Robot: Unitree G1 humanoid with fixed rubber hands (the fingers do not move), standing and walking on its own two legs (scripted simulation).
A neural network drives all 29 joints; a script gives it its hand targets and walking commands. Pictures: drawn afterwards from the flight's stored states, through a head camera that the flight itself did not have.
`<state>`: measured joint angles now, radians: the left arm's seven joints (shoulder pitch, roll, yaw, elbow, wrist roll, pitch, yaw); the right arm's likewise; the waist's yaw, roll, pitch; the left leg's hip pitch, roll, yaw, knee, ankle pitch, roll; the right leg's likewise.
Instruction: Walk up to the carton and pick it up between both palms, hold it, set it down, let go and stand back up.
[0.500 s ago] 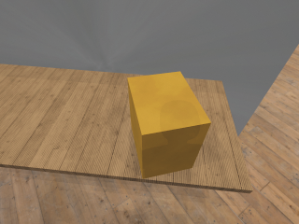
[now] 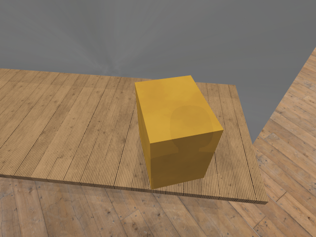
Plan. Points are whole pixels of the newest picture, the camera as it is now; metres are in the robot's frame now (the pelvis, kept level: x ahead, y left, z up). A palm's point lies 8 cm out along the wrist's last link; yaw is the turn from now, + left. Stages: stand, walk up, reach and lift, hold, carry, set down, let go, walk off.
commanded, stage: stand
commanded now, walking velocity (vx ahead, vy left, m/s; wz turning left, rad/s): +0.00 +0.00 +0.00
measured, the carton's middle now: (170, 132) +0.46 +0.01 -0.05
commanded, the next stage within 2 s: none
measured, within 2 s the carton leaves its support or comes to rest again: neither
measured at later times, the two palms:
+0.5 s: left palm out of the picture +0.05 +0.29 -0.12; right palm out of the picture +0.10 -0.27 -0.10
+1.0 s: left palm out of the picture +0.06 +0.29 -0.12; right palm out of the picture +0.12 -0.27 -0.10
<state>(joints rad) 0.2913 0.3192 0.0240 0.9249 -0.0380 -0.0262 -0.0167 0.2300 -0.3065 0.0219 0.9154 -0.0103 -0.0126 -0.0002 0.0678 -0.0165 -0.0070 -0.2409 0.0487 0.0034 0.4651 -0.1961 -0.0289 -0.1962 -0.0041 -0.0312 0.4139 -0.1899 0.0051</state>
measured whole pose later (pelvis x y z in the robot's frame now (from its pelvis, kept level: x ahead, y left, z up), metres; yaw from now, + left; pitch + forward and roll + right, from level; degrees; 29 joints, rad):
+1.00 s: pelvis +0.01 +0.00 +0.00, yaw +0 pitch -1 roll -1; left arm 0.23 0.32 0.02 0.96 -0.04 -0.02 -0.02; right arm 0.19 -0.32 0.02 0.92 0.00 -0.01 0.00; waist 0.07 0.00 0.01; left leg -0.24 0.05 0.00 0.46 -0.21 -0.03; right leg -0.19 0.00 -0.03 0.40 -0.19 0.01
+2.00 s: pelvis +0.01 +0.00 +0.00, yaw +0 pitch +0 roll -1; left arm 0.22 0.33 0.01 0.98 -0.04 -0.02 -0.02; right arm 0.19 -0.33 0.02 0.92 0.00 -0.01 0.00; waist 0.07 0.00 0.01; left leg -0.24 0.05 0.00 0.45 -0.21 -0.03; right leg -0.19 0.00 -0.03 0.39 -0.20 0.01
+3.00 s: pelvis +0.01 +0.00 +0.00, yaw +0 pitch +0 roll -1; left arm 0.20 0.33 0.01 0.99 -0.04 -0.02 -0.02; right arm 0.18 -0.34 0.02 0.92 0.00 -0.01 0.00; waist 0.07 0.01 0.01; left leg -0.23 0.05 0.00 0.44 -0.20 -0.03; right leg -0.19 0.00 -0.03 0.40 -0.20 0.01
